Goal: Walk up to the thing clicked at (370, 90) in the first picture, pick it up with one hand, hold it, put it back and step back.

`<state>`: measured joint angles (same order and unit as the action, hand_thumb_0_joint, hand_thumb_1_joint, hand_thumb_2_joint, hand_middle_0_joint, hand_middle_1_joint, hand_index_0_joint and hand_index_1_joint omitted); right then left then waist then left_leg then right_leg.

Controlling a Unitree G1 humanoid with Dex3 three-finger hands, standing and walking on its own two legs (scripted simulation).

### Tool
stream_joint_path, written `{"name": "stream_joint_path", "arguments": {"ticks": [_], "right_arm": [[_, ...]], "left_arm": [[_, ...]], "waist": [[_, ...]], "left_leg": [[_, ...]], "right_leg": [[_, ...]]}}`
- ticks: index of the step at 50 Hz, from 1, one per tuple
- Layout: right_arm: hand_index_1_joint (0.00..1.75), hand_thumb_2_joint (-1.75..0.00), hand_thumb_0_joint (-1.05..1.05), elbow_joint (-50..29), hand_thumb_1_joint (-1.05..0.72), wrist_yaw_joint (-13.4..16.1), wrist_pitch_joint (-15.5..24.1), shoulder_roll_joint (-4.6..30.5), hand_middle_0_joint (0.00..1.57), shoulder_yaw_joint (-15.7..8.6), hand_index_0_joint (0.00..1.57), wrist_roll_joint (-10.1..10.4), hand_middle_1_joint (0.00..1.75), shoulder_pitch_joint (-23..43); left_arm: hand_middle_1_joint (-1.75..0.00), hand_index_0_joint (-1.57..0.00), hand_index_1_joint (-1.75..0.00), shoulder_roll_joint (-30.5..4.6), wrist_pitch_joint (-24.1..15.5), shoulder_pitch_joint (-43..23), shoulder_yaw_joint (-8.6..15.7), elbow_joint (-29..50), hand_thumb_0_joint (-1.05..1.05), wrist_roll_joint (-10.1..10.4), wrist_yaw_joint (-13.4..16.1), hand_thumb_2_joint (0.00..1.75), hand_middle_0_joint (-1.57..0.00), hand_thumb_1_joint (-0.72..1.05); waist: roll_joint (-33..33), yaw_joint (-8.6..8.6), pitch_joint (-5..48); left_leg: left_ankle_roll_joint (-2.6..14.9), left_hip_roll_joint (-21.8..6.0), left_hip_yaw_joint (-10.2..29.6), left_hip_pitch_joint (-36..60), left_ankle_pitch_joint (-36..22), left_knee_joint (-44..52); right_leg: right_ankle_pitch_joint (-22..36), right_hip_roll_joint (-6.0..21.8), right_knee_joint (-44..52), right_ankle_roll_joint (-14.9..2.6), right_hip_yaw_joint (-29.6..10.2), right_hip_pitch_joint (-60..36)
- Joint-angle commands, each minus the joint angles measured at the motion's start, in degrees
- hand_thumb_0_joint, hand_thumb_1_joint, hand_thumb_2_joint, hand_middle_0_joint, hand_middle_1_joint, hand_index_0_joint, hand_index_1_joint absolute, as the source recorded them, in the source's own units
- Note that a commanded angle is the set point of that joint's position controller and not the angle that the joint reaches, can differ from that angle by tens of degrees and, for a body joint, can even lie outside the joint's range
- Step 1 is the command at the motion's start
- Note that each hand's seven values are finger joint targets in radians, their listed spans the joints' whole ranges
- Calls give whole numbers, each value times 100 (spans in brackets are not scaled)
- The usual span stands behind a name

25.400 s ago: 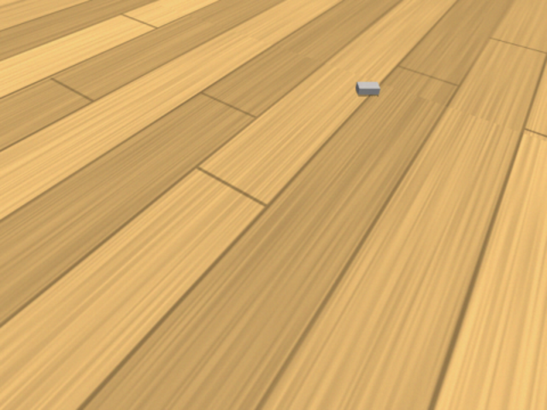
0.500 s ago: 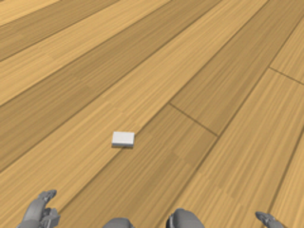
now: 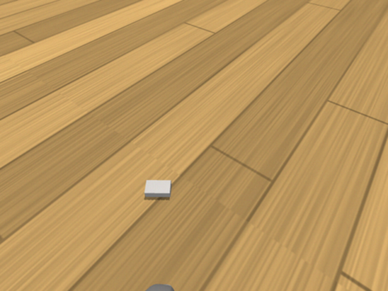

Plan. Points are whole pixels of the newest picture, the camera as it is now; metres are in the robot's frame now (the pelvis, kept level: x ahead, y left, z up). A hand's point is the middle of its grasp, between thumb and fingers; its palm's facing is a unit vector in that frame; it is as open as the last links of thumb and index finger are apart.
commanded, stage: walk up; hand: left
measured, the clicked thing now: (158, 188) +0.75 +0.26 -0.74
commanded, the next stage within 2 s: stand in 0.88 s
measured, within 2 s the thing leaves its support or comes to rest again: neither
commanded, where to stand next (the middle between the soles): +0.37 +0.01 m, yaw +1 degrees
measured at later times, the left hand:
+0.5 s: hand out of the picture +0.09 +0.27 -0.14, palm faces +0.07 -0.93 -0.36, open 7.4 cm
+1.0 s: hand out of the picture +0.08 +0.27 -0.14, palm faces +0.06 -0.94 -0.34, open 7.4 cm
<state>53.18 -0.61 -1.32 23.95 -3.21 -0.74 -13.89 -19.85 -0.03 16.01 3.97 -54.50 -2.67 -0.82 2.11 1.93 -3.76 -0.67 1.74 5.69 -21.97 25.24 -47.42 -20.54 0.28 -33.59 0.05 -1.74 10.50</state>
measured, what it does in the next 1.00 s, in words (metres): stands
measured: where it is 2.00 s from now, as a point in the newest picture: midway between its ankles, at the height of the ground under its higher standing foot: outside the picture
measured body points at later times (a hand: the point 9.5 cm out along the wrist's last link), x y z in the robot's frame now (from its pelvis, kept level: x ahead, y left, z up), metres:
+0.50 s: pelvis +0.01 +0.01 +0.00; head +0.03 +0.01 +0.45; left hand +0.09 +0.32 -0.12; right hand +0.11 -0.30 -0.12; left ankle +0.03 +0.13 -0.73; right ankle +0.00 -0.12 -0.73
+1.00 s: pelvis +0.02 +0.01 +0.02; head +0.03 +0.02 +0.46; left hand +0.08 +0.32 -0.12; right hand +0.16 -0.27 -0.11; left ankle +0.03 +0.13 -0.73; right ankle +0.00 -0.12 -0.73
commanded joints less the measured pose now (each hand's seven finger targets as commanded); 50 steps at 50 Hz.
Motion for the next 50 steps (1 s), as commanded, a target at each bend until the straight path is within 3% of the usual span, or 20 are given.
{"name": "stream_joint_path", "arguments": {"ticks": [1, 3, 4, 5, 6, 7, 9, 13, 15, 16, 17, 20, 22, 23, 25, 27, 31, 41, 45, 50], "right_arm": [[30, -90, 0, -442, -90, 2, 312, 830, 20, -220, 20, -44, 30, 398], [30, -90, 0, -249, -90, 31, 387, 730, 20, -258, 20, -52, 30, 71], [30, -90, 0, -191, -90, 64, 434, 832, 20, -321, 20, -90, 30, -52], [30, -90, 0, -205, -90, 94, 465, 1136, 20, -360, 20, -104, 30, -43], [30, -90, 0, -209, -90, 67, 449, 1486, 20, -425, 20, -69, 30, -47], [30, -90, 0, -237, -90, 51, 450, 1504, 20, -431, 20, -75, 30, 56], [30, -90, 0, -286, -90, 76, 461, 1304, 20, -352, 20, -124, 30, 211], [30, -90, 0, -286, -90, 45, 335, 879, 20, -172, 20, 7, 30, 646], [30, -90, 0, -342, -90, 59, 305, 567, 20, -106, 20, 59, 30, 639], [30, -90, 0, -272, -90, 95, 283, 682, 20, -167, 20, 12, 30, 533], [30, -90, 0, -130, -90, 86, 297, 793, 20, -187, 20, -4, 30, 301], [30, -90, 0, -21, -90, 56, 394, 652, 20, -135, 20, 2, 30, 323], [30, -90, 0, 129, -90, 65, 467, 605, 20, -140, 20, -46, 30, 60], [30, -90, 0, 142, -90, 81, 483, 751, 20, -193, 20, -71, 30, 95], [30, -90, 0, 52, -90, 71, 507, 1098, 20, -218, 20, -16, 30, 444], [30, -90, 0, 107, -90, 71, 473, 1058, 20, -185, 20, -4, 30, 597], [30, -90, 0, 128, -90, 102, 421, 845, 20, -101, 20, 27, 30, 842], [30, -90, 0, 310, -90, 65, 350, 776, 20, -79, 20, 5, 30, 1273], [30, -90, 0, 437, -90, 80, 362, 770, 20, -14, 20, 41, 30, 1251], [30, -90, 0, 561, -90, 90, 357, 773, 20, 14, 20, 65, 30, 1339]], "left_arm": [[-30, -20, -30, -1705, -231, -638, 424, 642, 0, 35, 70, 90, -20, 90], [-30, -20, -30, -1569, -152, -714, 317, 654, 0, 114, 55, 90, -20, 90], [-30, -20, -30, -1330, -128, -606, 215, 633, 0, 131, 53, 90, -20, 90], [-30, -20, -30, -1063, -127, -672, 125, 621, 0, 238, 49, 90, -20, 90], [-30, -20, -30, -1254, -97, -774, 215, 542, 0, 270, 93, 90, -20, 90], [-30, -20, -30, -1371, -92, -698, 234, 516, 0, 237, 99, 90, -20, 90], [-30, -20, -30, -1260, -127, -674, 209, 514, 0, 228, 81, 90, -20, 90], [-30, -20, -30, -1187, -270, -235, 222, 107, 0, 172, 111, 90, -20, 90], [-30, -20, -30, -1778, -319, -182, 347, 79, 0, 83, 154, 90, -20, 90], [-30, -20, -30, -1979, -321, -641, 363, 221, 0, 66, 134, 90, -20, 90], [-30, -20, -30, -1835, -338, -973, 343, 365, 0, 68, 120, 90, -20, 90], [-30, -20, -30, -1514, -373, -1057, 215, 305, 0, 116, 140, 90, -20, 90], [-30, -20, -30, -1512, -301, -1171, 185, 271, 0, 189, 105, 90, -20, 90], [-30, -20, -30, -1363, -273, -1068, 129, 279, 0, 219, 103, 90, -20, 90], [-30, -20, -30, -1214, -225, -944, 112, 217, 0, 313, 102, 90, -20, 90], [-30, -20, -30, -1149, -225, -1070, 76, 132, 0, 255, 123, 90, -20, 90], [-30, -20, -30, -1394, -299, -915, 82, -83, 0, 242, 129, 90, -20, 90], [-30, -20, -30, -1402, -256, -1137, 43, -321, 0, 196, 131, 90, -20, 90], [-30, -20, -30, -1164, -230, -1241, -99, -440, 0, 253, 128, 90, -20, 90], [-30, -20, -30, -1232, -237, -1203, -125, -614, 0, 249, 137, 90, -20, 90]], "waist": [[-1309, 21, -154], [-1079, -183, 52], [-769, -251, 244], [192, -233, 407], [393, -222, 401], [411, -211, 315], [541, -159, 70], [492, 147, 390], [-701, 169, 322], [-867, 19, 13], [-739, -101, -86], [-924, -144, -12], [-982, -291, 333], [-712, -238, 532], [6, -50, 721], [193, -53, 601], [158, -60, 754], [-205, -97, 495], [-65, -192, 586], [-159, -169, 773]], "left_leg": [[-24, -147, -394, 171, 55, 1282], [80, 56, -591, 1094, -747, 2516], [183, -182, -79, 1828, -1229, 2618], [578, -1157, 1502, 1887, -1078, 2882], [1186, -1753, 2170, 1203, -95, 3134], [1401, -1880, 2309, 989, 185, 3224], [1232, -1650, 1901, 1117, -331, 3129], [486, -923, 651, 286, -1386, 2260], [112, -31, 24, -657, -409, 1091], [91, -82, -119, -389, 472, 473], [40, -275, -63, -196, 422, 344], [114, -346, -253, 158, -235, 1304], [141, -247, -377, 1078, -1801, 2373], [257, -513, -42, 1488, -3083, 2250], [866, -1345, 980, 1343, -3086, 2352], [883, -1459, 1014, 1222, -3021, 2464], [364, -773, 86, 995, -3231, 2045], [347, -701, 71, 1028, -2206, 2286], [281, -888, 135, 1635, -3335, 2559], [246, -920, 86, 1850, -3458, 2727]], "right_leg": [[27, 1291, 1391, -933, -1198, 150], [901, 1023, 718, -702, -743, 241], [1380, 837, 205, -496, -503, 708], [523, 217, -360, -140, 6, 1179], [-919, -6, -813, -152, 203, 871], [-1181, 71, -1136, -164, 20, 791], [-1217, 203, -955, -223, -85, 1149], [505, 108, 1144, -211, 55, -682], [-510, 1334, 1886, -750, -1821, -942], [-980, 2027, 2038, -1230, -2257, -107], [-518, 2102, 1892, -1351, -2131, 29], [1652, 1543, 1401, -965, -1013, -187], [2897, 1064, 661, -547, -308, -161], [2903, 782, 330, -294, -25, 4], [710, 218, 122, -53, 203, 38], [319, 252, 404, -156, 127, -87], [1909, 597, 868, -263, -97, -767], [1390, 637, 1265, -248, -97, -557], [2149, 703, 1414, -127, -111, -432], [2288, 725, 1582, -57, -68, -762]]}}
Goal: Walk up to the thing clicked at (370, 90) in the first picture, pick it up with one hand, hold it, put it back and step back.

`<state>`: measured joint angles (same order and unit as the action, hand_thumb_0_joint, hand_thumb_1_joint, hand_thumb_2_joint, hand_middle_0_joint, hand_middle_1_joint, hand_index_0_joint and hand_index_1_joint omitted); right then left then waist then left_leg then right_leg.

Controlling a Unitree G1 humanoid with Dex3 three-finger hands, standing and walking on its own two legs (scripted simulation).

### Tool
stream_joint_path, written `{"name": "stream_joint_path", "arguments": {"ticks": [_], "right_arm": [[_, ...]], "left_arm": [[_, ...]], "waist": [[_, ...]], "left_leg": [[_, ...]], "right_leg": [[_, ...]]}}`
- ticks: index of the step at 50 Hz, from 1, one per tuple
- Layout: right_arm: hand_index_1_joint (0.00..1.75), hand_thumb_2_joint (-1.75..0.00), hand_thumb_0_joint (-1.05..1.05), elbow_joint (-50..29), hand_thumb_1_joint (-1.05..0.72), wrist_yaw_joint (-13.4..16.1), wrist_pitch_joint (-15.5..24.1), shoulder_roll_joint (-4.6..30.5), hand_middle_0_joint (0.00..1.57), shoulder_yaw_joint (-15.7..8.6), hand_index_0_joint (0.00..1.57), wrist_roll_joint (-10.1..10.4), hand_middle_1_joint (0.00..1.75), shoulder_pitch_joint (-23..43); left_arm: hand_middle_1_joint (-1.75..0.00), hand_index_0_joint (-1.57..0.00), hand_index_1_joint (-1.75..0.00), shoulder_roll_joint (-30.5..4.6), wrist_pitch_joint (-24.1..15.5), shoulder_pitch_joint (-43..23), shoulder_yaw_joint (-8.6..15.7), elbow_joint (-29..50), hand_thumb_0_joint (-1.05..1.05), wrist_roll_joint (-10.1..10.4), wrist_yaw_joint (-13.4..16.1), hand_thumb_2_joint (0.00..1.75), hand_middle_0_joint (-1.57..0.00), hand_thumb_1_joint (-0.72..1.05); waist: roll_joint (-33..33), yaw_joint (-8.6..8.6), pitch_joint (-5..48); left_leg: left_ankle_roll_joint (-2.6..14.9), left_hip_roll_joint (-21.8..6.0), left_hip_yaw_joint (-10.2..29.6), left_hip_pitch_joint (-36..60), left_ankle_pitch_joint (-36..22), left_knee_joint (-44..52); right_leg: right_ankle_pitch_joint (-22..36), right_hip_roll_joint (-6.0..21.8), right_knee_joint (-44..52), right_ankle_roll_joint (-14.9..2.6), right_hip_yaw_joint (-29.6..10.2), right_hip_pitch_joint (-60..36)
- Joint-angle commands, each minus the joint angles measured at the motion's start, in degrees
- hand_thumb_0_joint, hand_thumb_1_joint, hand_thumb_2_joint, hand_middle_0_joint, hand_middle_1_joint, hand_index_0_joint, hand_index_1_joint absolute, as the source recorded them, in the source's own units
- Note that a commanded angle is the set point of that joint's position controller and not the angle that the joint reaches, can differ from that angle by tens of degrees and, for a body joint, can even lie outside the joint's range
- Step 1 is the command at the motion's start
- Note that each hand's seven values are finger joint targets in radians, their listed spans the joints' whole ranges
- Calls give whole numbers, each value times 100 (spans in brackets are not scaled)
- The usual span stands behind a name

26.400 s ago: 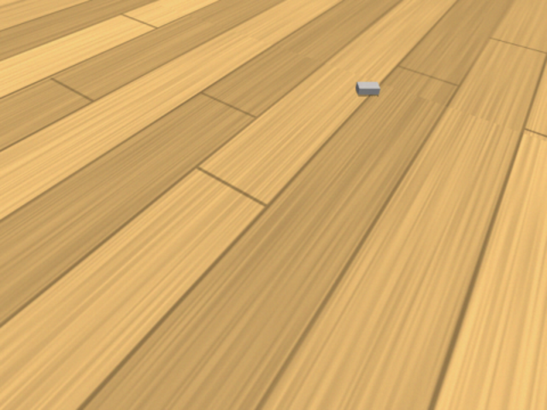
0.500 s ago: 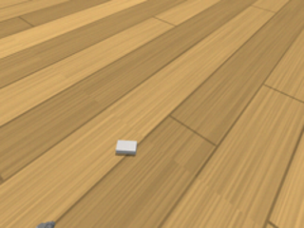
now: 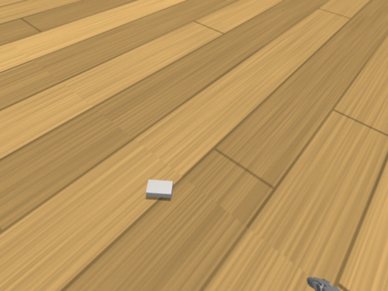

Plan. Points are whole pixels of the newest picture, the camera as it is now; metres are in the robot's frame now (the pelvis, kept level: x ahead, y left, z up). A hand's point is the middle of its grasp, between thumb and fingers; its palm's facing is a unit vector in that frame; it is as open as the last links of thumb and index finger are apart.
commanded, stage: stand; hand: left
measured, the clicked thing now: (159, 188) +0.74 +0.20 -0.76
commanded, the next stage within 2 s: walk up in 0.88 s
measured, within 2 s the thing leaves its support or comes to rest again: neither
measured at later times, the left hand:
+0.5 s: hand out of the picture +0.05 +0.25 -0.15, palm faces -0.05 -0.94 -0.34, open 7.4 cm
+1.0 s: hand out of the picture +0.06 +0.25 -0.15, palm faces -0.01 -0.94 -0.34, open 7.4 cm
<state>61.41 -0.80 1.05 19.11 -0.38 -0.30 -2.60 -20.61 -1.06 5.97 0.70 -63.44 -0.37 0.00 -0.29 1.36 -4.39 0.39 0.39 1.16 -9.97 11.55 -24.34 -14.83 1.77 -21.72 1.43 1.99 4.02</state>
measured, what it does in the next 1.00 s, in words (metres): stands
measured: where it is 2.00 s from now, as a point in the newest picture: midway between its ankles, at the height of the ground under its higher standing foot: (189, 274)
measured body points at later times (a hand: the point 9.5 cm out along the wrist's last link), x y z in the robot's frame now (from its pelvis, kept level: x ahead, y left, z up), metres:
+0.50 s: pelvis -0.02 +0.00 +0.00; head +0.00 +0.00 +0.45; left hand +0.06 +0.30 -0.13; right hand +0.05 -0.30 -0.13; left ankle +0.02 +0.11 -0.74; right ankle -0.03 -0.13 -0.74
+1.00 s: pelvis +0.00 -0.01 +0.00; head +0.00 -0.01 +0.45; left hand +0.06 +0.30 -0.13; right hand +0.07 -0.32 -0.13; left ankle +0.01 +0.11 -0.73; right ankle -0.03 -0.13 -0.74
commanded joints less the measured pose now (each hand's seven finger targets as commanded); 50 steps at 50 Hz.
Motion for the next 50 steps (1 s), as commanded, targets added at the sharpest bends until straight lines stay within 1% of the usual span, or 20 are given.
{"name": "stream_joint_path", "arguments": {"ticks": [1, 4, 5, 7, 10, 13, 15, 20, 25, 27, 31, 34, 43, 44, 45, 46, 47, 48, 49, 50], "right_arm": [[30, -90, 0, -247, -90, 105, 110, 1236, 20, -258, 20, 25, 30, 232], [30, -90, 0, -177, -90, 93, 88, 1236, 20, -237, 20, 19, 30, 273], [30, -90, 0, -147, -90, 86, 90, 1202, 20, -225, 20, 12, 30, 253], [30, -90, 0, -108, -90, 89, 94, 1231, 20, -228, 20, 10, 30, 263], [30, -90, 0, -46, -90, 81, 94, 1256, 20, -217, 20, -1, 30, 234], [30, -90, 0, 16, -90, 75, 92, 1262, 20, -215, 20, -6, 30, 185], [30, -90, 0, 57, -90, 73, 94, 1303, 20, -216, 20, -21, 30, 137], [30, -90, 0, 78, -90, 79, 118, 1302, 20, -219, 20, -16, 30, 70], [30, -90, 0, 123, -90, 84, 113, 1290, 20, -193, 20, -18, 30, -62], [30, -90, 0, 110, -90, 81, 113, 1296, 20, -185, 20, -6, 30, -37], [30, -90, 0, 136, -90, 81, 90, 1290, 20, -162, 20, -14, 30, -147], [30, -90, 0, 116, -90, 82, 82, 1297, 20, -161, 20, -11, 30, -142], [30, -90, 0, 117, -90, 90, 106, 1307, 20, -141, 20, 3, 30, -108], [30, -90, 0, -184, -90, -37, 144, 1684, 20, -425, 20, -88, 30, -482], [30, -90, 0, -215, -90, -85, 133, 1720, 20, -490, 20, -146, 30, -473], [30, -90, 0, -350, -90, -110, 116, 1643, 20, -492, 20, -170, 30, -336], [30, -90, 0, -551, -90, -139, 106, 1475, 20, -475, 20, -173, 30, -3], [30, -90, 0, -680, -90, -160, 112, 1307, 20, -486, 20, -190, 30, 225], [30, -90, 0, -756, -90, -151, 130, 1336, 20, -512, 20, -226, 30, 226], [30, -90, 0, -779, -90, -159, 169, 1405, 20, -546, 20, -207, 30, 95]], "left_arm": [[-30, -20, -30, -1159, -136, -234, 195, 262, 0, 1, 54, 90, -20, 90], [-30, -20, -30, -1177, -129, -283, 180, 209, 0, -3, 42, 90, -20, 90], [-30, -20, -30, -1180, -122, -295, 172, 198, 0, -14, 43, 90, -20, 90], [-30, -20, -30, -1201, -129, -279, 173, 182, 0, -14, 45, 90, -20, 90], [-30, -20, -30, -1163, -125, -235, 148, 142, 0, -21, 34, 90, -20, 90], [-30, -20, -30, -1175, -106, -219, 143, 118, 0, -19, 17, 90, -20, 90], [-30, -20, -30, -1148, -89, -211, 144, 99, 0, -24, 0, 90, -20, 90], [-30, -20, -30, -1172, -107, -180, 150, 127, 0, -21, 8, 90, -20, 90], [-30, -20, -30, -1171, -93, -187, 131, 162, 0, -4, 2, 90, -20, 90], [-30, -20, -30, -1176, -101, -118, 120, 159, 0, -11, 5, 90, -20, 90], [-30, -20, -30, -1167, -92, -133, 107, 171, 0, -13, 21, 90, -20, 90], [-30, -20, -30, -1205, -100, -131, 117, 182, 0, -14, 20, 90, -20, 90], [-30, -20, -30, -1202, -98, -74, 124, 194, 0, -3, 15, 90, -20, 90], [-30, -20, -30, -1557, -146, 315, 427, 425, 0, -73, -89, 90, -20, 90], [-30, -20, -30, -1586, -144, 534, 476, 360, 0, -142, -115, 90, -20, 90], [-30, -20, -30, -1632, -145, 643, 548, 424, 0, -163, -138, 90, -20, 90], [-30, -20, -30, -1650, -158, 730, 597, 485, 0, -167, -142, 90, -20, 90], [-30, -20, -30, -1806, -192, 891, 672, 499, 0, -175, -118, 90, -20, 90], [-30, -20, -30, -1909, -245, 943, 723, 608, 0, -191, -103, 90, -20, 90], [-30, -20, -30, -1854, -273, 940, 725, 705, 0, -173, -103, 90, -20, 90]], "waist": [[28, -129, 769], [56, -136, 690], [18, -146, 649], [42, -125, 700], [89, -117, 609], [88, -124, 498], [184, -120, 387], [52, -119, 570], [47, -158, 518], [13, -132, 626], [-7, -178, 430], [-21, -181, 562], [22, -135, 542], [6, -111, 1140], [76, -31, 767], [-41, 87, 248], [-277, 242, -346], [-831, 361, -648], [-782, 405, -806], [-532, 310, -652]], "left_leg": [[128, -767, 534, 547, -1909, 478], [100, -748, 515, 505, -1374, 639], [68, -744, 513, 488, -1278, 709], [72, -753, 510, 441, -1327, 731], [62, -744, 524, 347, -969, 841], [40, -726, 555, 241, -513, 946], [28, -722, 632, 20, -10, 1107], [50, -753, 589, 300, -652, 933], [25, -740, 551, 262, -678, 918], [57, -763, 545, 374, -880, 846], [32, -736, 525, 236, -598, 889], [60, -753, 498, 334, -773, 805], [33, -774, 497, 366, -1022, 791], [383, -450, 345, 481, 1629, 359], [448, -502, 479, -133, 2595, 241], [415, -429, 468, -922, 2787, 86], [309, -296, 203, -1864, 2301, -351], [131, -133, -262, -2577, 1348, -1274], [66, -427, 12, -2917, 1162, -1840], [69, -516, 132, -2798, 1171, -1867]], "right_leg": [[1611, 577, 469, -189, -450, -117], [1135, 589, 623, -186, -499, -52], [1000, 591, 656, -199, -503, 21], [1051, 604, 656, -202, -501, -75], [719, 598, 718, -194, -510, -3], [416, 592, 764, -217, -535, 107], [197, 563, 737, -222, -516, 128], [467, 618, 714, -243, -581, 161], [459, 587, 708, -244, -600, 250], [659, 610, 684, -244, -610, 207], [459, 586, 744, -229, -606, 325], [614, 609, 722, -237, -630, 276], [820, 587, 696, -224, -627, 233], [-1434, 255, 371, -474, -504, -15], [-2318, 398, 308, -619, -792, 166], [-2828, 554, 386, -749, -1145, 233], [-2918, 817, 711, -925, -1504, -23], [-2804, 1402, 1321, -1211, -2177, -420], [-1978, 1891, 1506, -1502, -2593, -507], [-1355, 1851, 1418, -1603, -2483, -606]]}}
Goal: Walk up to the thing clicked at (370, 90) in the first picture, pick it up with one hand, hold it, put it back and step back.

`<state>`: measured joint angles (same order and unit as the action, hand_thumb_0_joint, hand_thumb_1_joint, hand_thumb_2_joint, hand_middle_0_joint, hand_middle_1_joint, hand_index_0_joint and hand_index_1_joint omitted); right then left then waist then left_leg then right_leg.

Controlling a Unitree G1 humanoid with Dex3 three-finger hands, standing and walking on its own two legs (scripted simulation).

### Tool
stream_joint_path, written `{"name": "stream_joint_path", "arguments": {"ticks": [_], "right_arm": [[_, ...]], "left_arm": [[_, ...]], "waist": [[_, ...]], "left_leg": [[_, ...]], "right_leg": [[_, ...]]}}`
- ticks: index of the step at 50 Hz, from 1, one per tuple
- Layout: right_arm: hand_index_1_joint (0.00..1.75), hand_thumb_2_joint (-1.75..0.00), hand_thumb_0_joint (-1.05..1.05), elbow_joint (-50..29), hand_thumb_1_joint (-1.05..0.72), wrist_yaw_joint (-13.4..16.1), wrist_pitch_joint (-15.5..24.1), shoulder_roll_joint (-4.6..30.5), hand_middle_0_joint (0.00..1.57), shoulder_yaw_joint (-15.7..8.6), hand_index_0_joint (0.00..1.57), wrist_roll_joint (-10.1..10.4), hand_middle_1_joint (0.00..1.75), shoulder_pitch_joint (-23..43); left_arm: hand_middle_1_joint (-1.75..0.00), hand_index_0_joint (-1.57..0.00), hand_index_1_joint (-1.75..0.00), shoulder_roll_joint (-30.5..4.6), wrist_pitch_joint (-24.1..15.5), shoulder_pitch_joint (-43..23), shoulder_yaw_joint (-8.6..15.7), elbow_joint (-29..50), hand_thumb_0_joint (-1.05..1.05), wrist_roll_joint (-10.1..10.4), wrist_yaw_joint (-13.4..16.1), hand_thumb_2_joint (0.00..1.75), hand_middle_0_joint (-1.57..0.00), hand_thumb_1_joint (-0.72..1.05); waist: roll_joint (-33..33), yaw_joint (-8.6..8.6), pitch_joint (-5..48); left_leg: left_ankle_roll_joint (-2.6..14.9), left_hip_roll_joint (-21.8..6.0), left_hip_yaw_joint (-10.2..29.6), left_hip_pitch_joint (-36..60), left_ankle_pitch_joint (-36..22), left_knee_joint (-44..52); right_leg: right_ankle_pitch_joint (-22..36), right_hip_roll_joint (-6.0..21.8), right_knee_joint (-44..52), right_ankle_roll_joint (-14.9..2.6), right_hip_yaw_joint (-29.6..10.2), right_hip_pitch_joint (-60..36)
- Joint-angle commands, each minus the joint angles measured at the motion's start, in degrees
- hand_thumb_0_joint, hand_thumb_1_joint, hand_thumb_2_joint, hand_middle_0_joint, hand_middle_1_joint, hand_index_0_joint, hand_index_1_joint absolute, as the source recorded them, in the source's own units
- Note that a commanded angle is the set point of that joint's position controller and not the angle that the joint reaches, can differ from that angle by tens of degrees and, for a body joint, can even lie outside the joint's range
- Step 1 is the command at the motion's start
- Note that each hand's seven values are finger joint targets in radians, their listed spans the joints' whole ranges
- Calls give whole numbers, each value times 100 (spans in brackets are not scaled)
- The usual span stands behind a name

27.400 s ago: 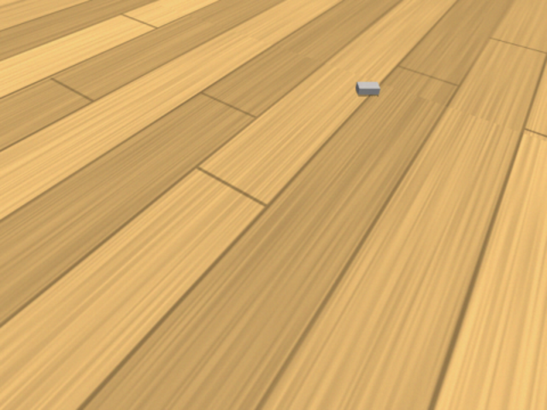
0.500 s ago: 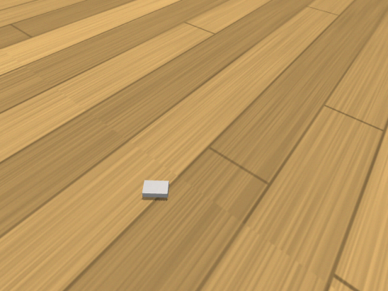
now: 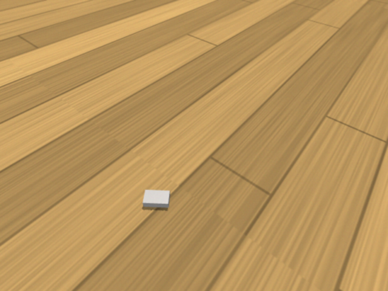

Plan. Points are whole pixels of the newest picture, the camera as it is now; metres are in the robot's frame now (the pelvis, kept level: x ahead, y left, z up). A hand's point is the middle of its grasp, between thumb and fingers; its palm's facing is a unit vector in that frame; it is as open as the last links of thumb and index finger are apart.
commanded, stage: walk up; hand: left
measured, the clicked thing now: (156, 198) +0.74 +0.22 -0.76
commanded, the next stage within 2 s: none
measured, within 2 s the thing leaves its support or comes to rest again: neither
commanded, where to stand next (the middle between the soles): +0.35 -0.01 m, yaw -1 degrees
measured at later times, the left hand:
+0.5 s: hand (69, 263) +0.21 +0.30 -0.14, palm faces -0.11 -0.92 -0.37, open 7.4 cm
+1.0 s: hand (95, 215) +0.35 +0.29 -0.18, palm faces -0.04 -0.93 -0.36, open 7.4 cm
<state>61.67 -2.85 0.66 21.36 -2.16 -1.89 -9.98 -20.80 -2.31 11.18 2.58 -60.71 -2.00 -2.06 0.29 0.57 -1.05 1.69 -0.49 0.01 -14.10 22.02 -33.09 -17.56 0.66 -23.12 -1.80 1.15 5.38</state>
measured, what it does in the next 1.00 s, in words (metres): walks ahead: right foot, then left foot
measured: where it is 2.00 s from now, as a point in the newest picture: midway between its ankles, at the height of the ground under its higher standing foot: (189, 282)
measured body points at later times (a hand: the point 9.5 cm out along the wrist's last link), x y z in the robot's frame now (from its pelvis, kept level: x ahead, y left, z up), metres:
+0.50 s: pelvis +0.14 +0.03 -0.01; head +0.16 +0.03 +0.44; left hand +0.22 +0.35 -0.12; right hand +0.15 -0.29 -0.12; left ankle +0.09 +0.14 -0.74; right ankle +0.25 -0.12 -0.72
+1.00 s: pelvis +0.28 +0.03 -0.03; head +0.32 +0.04 +0.42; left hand +0.35 +0.34 -0.15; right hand +0.36 -0.29 -0.13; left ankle +0.36 +0.15 -0.74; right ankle +0.26 -0.11 -0.73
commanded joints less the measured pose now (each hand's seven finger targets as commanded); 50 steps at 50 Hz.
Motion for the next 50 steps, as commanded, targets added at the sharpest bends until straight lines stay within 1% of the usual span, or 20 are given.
{"name": "stream_joint_path", "arguments": {"ticks": [1, 6, 7, 8, 9, 12, 15, 21, 27, 28, 29, 30, 35, 38, 42, 44, 45, 46, 47, 50], "right_arm": [[30, -90, 0, -836, -90, 11, 220, 1200, 20, -391, 20, -35, 30, 687], [30, -90, 0, -646, -90, -12, 326, 1153, 20, -605, 20, -56, 30, -661], [30, -90, 0, -528, -90, 58, 350, 1451, 20, -745, 20, -83, 30, -1244], [30, -90, 0, -583, -90, 90, 396, 2120, 20, -862, 20, -159, 30, -1692], [30, -90, 0, -832, -90, 79, 398, 2217, 20, -865, 20, 0, 30, -1257], [30, -90, 0, -1238, -90, 144, 427, 1644, 20, -628, 20, 69, 30, -582], [30, -90, 0, -1348, -90, 146, 467, 1601, 20, -589, 20, 84, 30, -601], [30, -90, 0, -1542, -90, 82, 466, 1691, 20, -594, 20, 89, 30, -923], [30, -90, 0, -1849, -90, 103, 387, 1403, 20, -450, 20, 121, 30, -790], [30, -90, 0, -1880, -90, 113, 396, 1106, 20, -338, 20, 150, 30, -1056], [30, -90, 0, -1982, -90, 110, 380, 800, 20, -228, 20, 181, 30, -1286], [30, -90, 0, -1836, -90, 206, 308, 1431, 20, -400, 20, 122, 30, -1085], [30, -90, 0, -1490, -90, 88, 249, 1343, 20, -427, 20, 157, 30, -1398], [30, -90, 0, -1518, -90, 35, 229, 1199, 20, -428, 20, 86, 30, -1232], [30, -90, 0, -1489, -90, 176, 309, 930, 20, -343, 20, 101, 30, -926], [30, -90, 0, -1324, -90, 259, 358, 1000, 20, -381, 20, 90, 30, -1139], [30, -90, 0, -1336, -90, 297, 376, 1266, 20, -429, 20, 63, 30, -1083], [30, -90, 0, -1439, -90, 336, 406, 1618, 20, -470, 20, 28, 30, -994], [30, -90, 0, -1549, -90, 348, 389, 1856, 20, -467, 20, 134, 30, -729], [30, -90, 0, -1529, -90, 395, 320, 1652, 20, -369, 20, 93, 30, -66]], "left_arm": [[-30, -20, -30, -1761, -158, 375, 523, 506, 0, 22, 98, 90, -20, 90], [-30, -20, -30, -1544, -72, -352, 413, 1066, 0, 40, -20, 90, -20, 90], [-30, -20, -30, -1231, -58, -76, 314, 1122, 0, 60, -35, 90, -20, 90], [-30, -20, -30, -842, -67, 35, 225, 1235, 0, 120, -23, 90, -20, 90], [-30, -20, -30, -1488, -37, 62, 376, 1133, 0, 87, 65, 90, -20, 90], [-30, -20, -30, -1545, -51, 582, 315, 918, 0, 182, 47, 90, -20, 90], [-30, -20, -30, -1491, -18, 748, 315, 903, 0, 122, -55, 90, -20, 90], [-30, -20, -30, -1339, -52, 97, 365, 1338, 0, 54, -199, 90, -20, 90], [-30, -20, -30, -1453, -189, 1096, 541, 1130, 0, 71, -100, 90, -20, 90], [-30, -20, -30, -1755, -253, 1535, 659, 1133, 0, 30, -23, 90, -20, 90], [-30, -20, -30, -2209, -310, 1613, 716, 1311, 0, 75, 42, 90, -20, 90], [-30, -20, -30, -2297, -280, 1331, 699, 1397, 0, 159, 29, 90, -20, 90], [-30, -20, -30, -1719, -290, 637, 499, 1664, 0, 211, 85, 90, -20, 90], [-30, -20, -30, -1697, -288, 638, 477, 1802, 0, 128, 95, 90, -20, 90], [-30, -20, -30, -1568, -174, 547, 337, 1795, 0, 157, 172, 90, -20, 90], [-30, -20, -30, -1430, -68, 247, 245, 1808, 0, 230, 199, 90, -20, 90], [-30, -20, -30, -1207, -19, 276, 153, 1829, 0, 260, 204, 90, -20, 90], [-30, -20, -30, -969, 31, 384, 78, 1832, 0, 317, 207, 90, -20, 90], [-30, -20, -30, -1232, 165, 649, 141, 1601, 0, 346, 255, 90, -20, 90], [-30, -20, -30, -1357, 230, 686, 183, 1216, 0, 274, 285, 90, -20, 90]], "waist": [[-441, 316, -676], [-474, -525, -252], [546, -747, 143], [2139, -862, 104], [1015, -671, 62], [460, -176, -394], [719, -168, -464], [777, -317, -631], [-114, 337, 17], [-1107, 545, 305], [-1992, 430, 385], [-1181, 408, 79], [-936, -53, -348], [-947, 0, -379], [-749, 12, 170], [-391, -222, 295], [125, -224, 287], [839, -157, 429], [910, -95, 496], [1005, 72, 401]], "left_leg": [[-63, -425, 233, -2110, 201, -1001], [-110, -12, -415, 1174, -1043, 792], [40, -187, 98, 2288, -500, 1079], [577, -1800, 3029, 2295, 1229, 2277], [1174, -2247, 3658, 1650, 1748, 2378], [1036, -1793, 2128, 1086, 548, 2092], [978, -1515, 1172, 718, -430, 2192], [1029, -1342, 612, 452, -488, 2091], [624, -964, 121, -421, -1734, -118], [416, -485, -279, -941, -1551, -1731], [73, 300, -359, -2014, 780, -3015], [96, 57, 216, -2065, 1115, -3554], [-32, -380, 287, -1460, -113, -2796], [-203, -410, -17, -1250, -93, -1648], [-171, -143, -377, -227, -1003, -362], [-64, 26, -405, 645, -2003, 254], [71, -399, 100, 938, -2739, 470], [456, -1494, 1540, 848, -2988, 878], [1193, -2113, 2377, 242, -2271, 1169], [1096, -1748, 1873, 128, -1550, 1024]], "right_leg": [[-1102, 1744, 1531, -1170, -2092, -752], [352, 847, -266, -595, -324, 1331], [298, 372, -1684, -373, 59, 2097], [-1465, -606, -3350, -110, 35, 3259], [-1647, -209, -3783, -199, -885, 2947], [-661, 258, -3796, -135, -960, 2887], [-188, 294, -3123, 101, -643, 2498], [445, 407, -1638, 110, -65, 2048], [529, -23, -794, -96, 157, -369], [-231, 503, -124, -325, -712, -981], [-558, 2116, 729, -945, -3431, -1299], [-651, 2482, 797, -1557, -3993, -569], [526, 1365, 744, -1143, -1427, 676], [1082, 1305, 569, -1227, -927, 891], [3447, 1209, -626, -1008, -400, 845], [2483, 923, -1392, -689, -224, 1455], [1548, 612, -1669, -399, -125, 1870], [216, 75, -2253, -86, -3, 2028], [-1517, -73, -2669, -37, -228, 1538], [-1619, 243, -2746, -59, -478, 1606]]}}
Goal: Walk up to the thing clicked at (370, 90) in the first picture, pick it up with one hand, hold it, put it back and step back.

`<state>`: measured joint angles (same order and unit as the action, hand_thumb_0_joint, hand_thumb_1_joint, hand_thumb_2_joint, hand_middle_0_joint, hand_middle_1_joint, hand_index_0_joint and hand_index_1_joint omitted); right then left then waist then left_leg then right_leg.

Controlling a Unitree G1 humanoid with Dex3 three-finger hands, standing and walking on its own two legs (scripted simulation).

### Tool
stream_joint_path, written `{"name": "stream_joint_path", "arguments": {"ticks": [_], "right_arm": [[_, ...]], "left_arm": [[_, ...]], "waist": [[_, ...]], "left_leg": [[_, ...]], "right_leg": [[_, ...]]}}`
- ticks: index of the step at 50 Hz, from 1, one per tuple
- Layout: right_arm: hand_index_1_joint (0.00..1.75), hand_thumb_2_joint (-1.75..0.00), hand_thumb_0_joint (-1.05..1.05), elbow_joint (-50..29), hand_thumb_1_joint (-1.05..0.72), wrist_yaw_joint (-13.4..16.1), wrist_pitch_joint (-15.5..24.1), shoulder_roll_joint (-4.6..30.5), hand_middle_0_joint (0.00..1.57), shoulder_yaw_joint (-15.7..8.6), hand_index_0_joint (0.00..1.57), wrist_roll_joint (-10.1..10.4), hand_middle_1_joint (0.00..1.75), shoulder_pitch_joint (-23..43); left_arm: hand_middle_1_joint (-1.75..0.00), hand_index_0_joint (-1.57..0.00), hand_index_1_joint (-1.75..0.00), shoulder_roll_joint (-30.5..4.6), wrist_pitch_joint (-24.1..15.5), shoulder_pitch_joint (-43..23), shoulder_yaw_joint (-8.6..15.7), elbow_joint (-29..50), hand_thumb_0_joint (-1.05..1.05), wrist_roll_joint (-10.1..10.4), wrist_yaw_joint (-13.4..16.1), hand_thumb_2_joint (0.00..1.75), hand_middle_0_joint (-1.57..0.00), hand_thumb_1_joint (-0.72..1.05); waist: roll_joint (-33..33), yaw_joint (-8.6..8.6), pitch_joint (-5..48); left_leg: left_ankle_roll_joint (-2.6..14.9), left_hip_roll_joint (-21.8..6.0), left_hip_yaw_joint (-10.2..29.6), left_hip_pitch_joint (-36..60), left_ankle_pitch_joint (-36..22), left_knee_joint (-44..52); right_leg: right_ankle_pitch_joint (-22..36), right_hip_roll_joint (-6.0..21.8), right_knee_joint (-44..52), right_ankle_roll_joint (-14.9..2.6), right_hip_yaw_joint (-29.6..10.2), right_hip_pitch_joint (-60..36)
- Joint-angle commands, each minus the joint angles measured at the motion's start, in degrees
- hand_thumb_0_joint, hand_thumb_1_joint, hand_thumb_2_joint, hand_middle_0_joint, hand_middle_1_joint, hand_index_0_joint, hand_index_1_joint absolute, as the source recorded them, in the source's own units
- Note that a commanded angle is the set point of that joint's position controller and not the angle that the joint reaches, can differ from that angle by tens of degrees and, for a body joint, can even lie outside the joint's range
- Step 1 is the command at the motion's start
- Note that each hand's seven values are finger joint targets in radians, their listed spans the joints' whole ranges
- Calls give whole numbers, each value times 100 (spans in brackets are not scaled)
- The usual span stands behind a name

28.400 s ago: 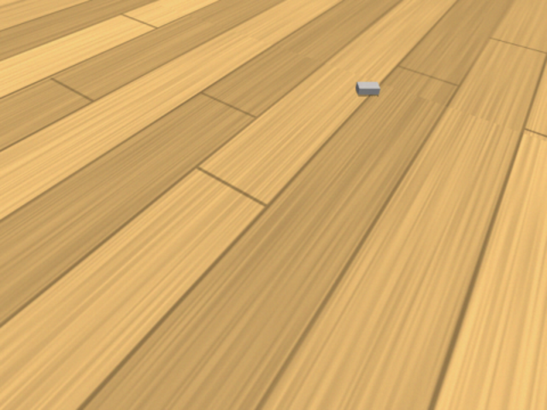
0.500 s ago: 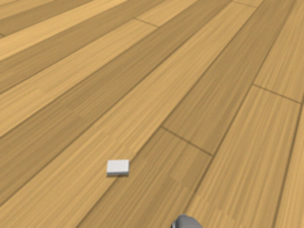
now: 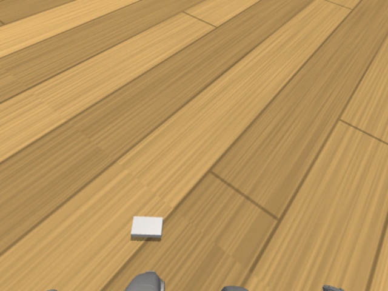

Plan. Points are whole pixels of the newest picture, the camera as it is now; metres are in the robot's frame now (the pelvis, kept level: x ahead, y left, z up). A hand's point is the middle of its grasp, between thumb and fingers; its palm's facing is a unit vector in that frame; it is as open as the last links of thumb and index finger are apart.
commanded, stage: walk up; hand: left
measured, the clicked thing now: (147, 226) +0.45 +0.20 -0.73
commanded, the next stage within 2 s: none
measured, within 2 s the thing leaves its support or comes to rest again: neither
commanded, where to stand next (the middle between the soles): +0.07 -0.04 m, yaw +0 degrees
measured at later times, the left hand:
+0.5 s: hand out of the picture +0.12 +0.25 -0.13, palm faces -0.03 -0.93 -0.36, open 7.4 cm
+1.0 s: hand out of the picture +0.11 +0.25 -0.13, palm faces -0.05 -0.95 -0.32, open 7.4 cm
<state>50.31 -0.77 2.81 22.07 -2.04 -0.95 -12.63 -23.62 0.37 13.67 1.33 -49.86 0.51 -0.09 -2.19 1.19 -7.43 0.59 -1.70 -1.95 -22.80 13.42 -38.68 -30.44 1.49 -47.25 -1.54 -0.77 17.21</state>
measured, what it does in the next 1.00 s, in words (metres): stands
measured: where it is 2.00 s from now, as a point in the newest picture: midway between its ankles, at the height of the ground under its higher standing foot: outside the picture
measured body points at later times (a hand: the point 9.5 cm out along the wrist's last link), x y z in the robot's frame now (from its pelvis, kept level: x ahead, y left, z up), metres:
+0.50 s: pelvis +0.02 -0.01 +0.02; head +0.04 -0.02 +0.47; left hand +0.12 +0.30 -0.10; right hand +0.13 -0.31 -0.11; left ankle +0.08 +0.12 -0.72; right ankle +0.00 -0.14 -0.72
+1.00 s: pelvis +0.02 +0.00 +0.03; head +0.04 +0.00 +0.48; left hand +0.11 +0.29 -0.11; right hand +0.09 -0.31 -0.10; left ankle +0.08 +0.12 -0.72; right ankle +0.00 -0.14 -0.72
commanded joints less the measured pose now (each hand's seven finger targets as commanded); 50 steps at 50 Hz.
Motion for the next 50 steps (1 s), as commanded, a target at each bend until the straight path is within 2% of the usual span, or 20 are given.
{"name": "stream_joint_path", "arguments": {"ticks": [1, 2, 3, 4, 5, 6, 7, 8, 9, 10, 12, 14, 17, 19, 24, 27, 31, 35, 42, 50], "right_arm": [[30, -90, 0, -358, -90, 189, 93, 1544, 20, -353, 20, 1, 30, 278], [30, -90, 0, -321, -90, 176, 69, 1577, 20, -340, 20, 20, 30, 352], [30, -90, 0, -273, -90, 163, 31, 1533, 20, -315, 20, 37, 30, 438], [30, -90, 0, -243, -90, 148, -8, 1427, 20, -265, 20, 78, 30, 437], [30, -90, 0, -242, -90, 141, -29, 1270, 20, -197, 20, 137, 30, 472], [30, -90, 0, -202, -90, 129, -42, 1040, 20, -136, 20, 187, 30, 436], [30, -90, 0, -52, -90, 126, -63, 1065, 20, -153, 20, 205, 30, 407], [30, -90, 0, 81, -90, 131, -53, 1146, 20, -173, 20, 161, 30, 462], [30, -90, 0, 130, -90, 120, -36, 1217, 20, -174, 20, 142, 30, 737], [30, -90, 0, 164, -90, 109, -24, 1226, 20, -154, 20, 139, 30, 880], [30, -90, 0, 312, -90, 91, -20, 1164, 20, -87, 20, 159, 30, 945], [30, -90, 0, 460, -90, 91, -25, 1137, 20, -77, 20, 166, 30, 987], [30, -90, 0, 640, -90, 75, -48, 1125, 20, -52, 20, 165, 30, 1151], [30, -90, 0, 761, -90, 74, -63, 1084, 20, -38, 20, 153, 30, 1172], [30, -90, 0, 1012, -90, 70, -61, 1057, 20, 8, 20, 129, 30, 1284], [30, -90, 0, 1125, -90, 77, -68, 1029, 20, 20, 20, 112, 30, 1282], [30, -90, 0, 1204, -90, 77, -68, 1055, 20, 1, 20, 90, 30, 1305], [30, -90, 0, 1264, -90, 73, -64, 1049, 20, 6, 20, 62, 30, 1251], [30, -90, 0, 1287, -90, 85, -35, 1085, 20, -22, 20, 57, 30, 1183], [30, -90, 0, 1254, -90, 83, -61, 1046, 20, -27, 20, 67, 30, 1165]], "left_arm": [[-30, -20, -30, -1063, -70, 494, 305, 9, 0, 23, 75, 90, -20, 90], [-30, -20, -30, -1067, -105, 534, 317, -111, 0, -5, 60, 90, -20, 90], [-30, -20, -30, -951, -134, 586, 312, -236, 0, -33, 61, 90, -20, 90], [-30, -20, -30, -970, -176, 539, 316, -322, 0, -62, 68, 90, -20, 90], [-30, -20, -30, -1108, -215, 465, 330, -347, 0, -108, 90, 90, -20, 90], [-30, -20, -30, -1301, -251, 103, 332, -243, 0, -125, 91, 90, -20, 90], [-30, -20, -30, -1431, -248, -327, 326, -225, 0, -83, 41, 90, -20, 90], [-30, -20, -30, -1295, -244, -519, 256, -181, 0, -77, 23, 90, -20, 90], [-30, -20, -30, -1131, -233, -493, 200, -296, 0, -35, 25, 90, -20, 90], [-30, -20, -30, -1091, -226, -441, 173, -389, 0, -36, 30, 90, -20, 90], [-30, -20, -30, -1102, -241, -420, 161, -554, 0, -44, 29, 90, -20, 90], [-30, -20, -30, -1118, -245, -589, 153, -629, 0, -39, 30, 90, -20, 90], [-30, -20, -30, -1078, -232, -699, 140, -757, 0, -26, 41, 90, -20, 90], [-30, -20, -30, -1057, -219, -868, 135, -815, 0, -25, 34, 90, -20, 90], [-30, -20, -30, -975, -188, -1027, 131, -1013, 0, -14, 30, 90, -20, 90], [-30, -20, -30, -976, -164, -1131, 143, -1077, 0, -17, 21, 90, -20, 90], [-30, -20, -30, -960, -143, -1145, 154, -1158, 0, -52, 11, 90, -20, 90], [-30, -20, -30, -938, -131, -1238, 161, -1174, 0, -62, -7, 90, -20, 90], [-30, -20, -30, -876, -117, -1125, 167, -1254, 0, -62, -23, 90, -20, 90], [-30, -20, -30, -845, -132, -1057, 145, -1293, 0, -81, -13, 90, -20, 90]], "waist": [[1386, 39, 1037], [1496, 77, 1088], [1459, 112, 1139], [1224, 122, 1221], [878, 104, 1234], [382, -82, 1194], [208, -271, 1005], [319, -309, 1004], [498, -192, 953], [465, -122, 941], [122, -108, 1003], [48, -160, 958], [36, -125, 981], [-22, -152, 903], [83, -95, 995], [108, -100, 890], [145, -107, 932], [264, -133, 808], [405, -132, 944], [290, -161, 956]], "left_leg": [[1040, -1464, 1685, 1044, -1092, 1382], [957, -1365, 1488, 873, -1337, 1211], [858, -1243, 1258, 895, -1584, 956], [685, -1129, 1077, 813, -1877, 736], [471, -1020, 926, 572, -1775, 542], [224, -692, 724, 547, -1217, 456], [107, -400, 479, 1183, -418, 630], [146, -518, 542, 1515, -413, 807], [196, -624, 662, 1400, -607, 912], [252, -703, 702, 1294, -761, 979], [289, -695, 616, 1347, -1095, 979], [202, -613, 474, 1488, -1251, 1047], [170, -636, 441, 1638, -1318, 1239], [100, -602, 402, 1739, -1261, 1395], [45, -656, 390, 1820, -1508, 1726], [-12, -634, 382, 1778, -1342, 1904], [5, -663, 402, 1813, -1143, 2012], [-31, -639, 457, 1648, -585, 2226], [0, -729, 547, 1697, -758, 2315], [22, -672, 531, 1729, -794, 2227]], "right_leg": [[-74, 193, 119, -83, -153, 362], [292, 134, 459, -68, -21, 69], [723, 45, 1209, -53, 102, -236], [1408, 42, 1669, -42, 82, -577], [2156, 292, 1808, -108, -278, -821], [2342, 726, 2082, -303, -983, -604], [2170, 899, 2005, -469, -1051, 198], [2103, 805, 1945, -349, -841, 375], [2075, 586, 1944, -187, -562, 196], [2099, 498, 1970, -142, -439, 16], [2374, 524, 2099, -135, -474, -229], [2635, 592, 2235, -134, -521, -263], [2675, 597, 2473, -66, -461, -415], [2499, 618, 2654, -54, -507, -382], [2770, 587, 2889, 18, -396, -802], [2575, 594, 3074, 19, -397, -830], [2408, 571, 3205, 22, -348, -910], [2046, 571, 3311, 21, -378, -838], [2105, 521, 3227, 30, -295, -928], [2184, 544, 3334, 66, -316, -887]]}}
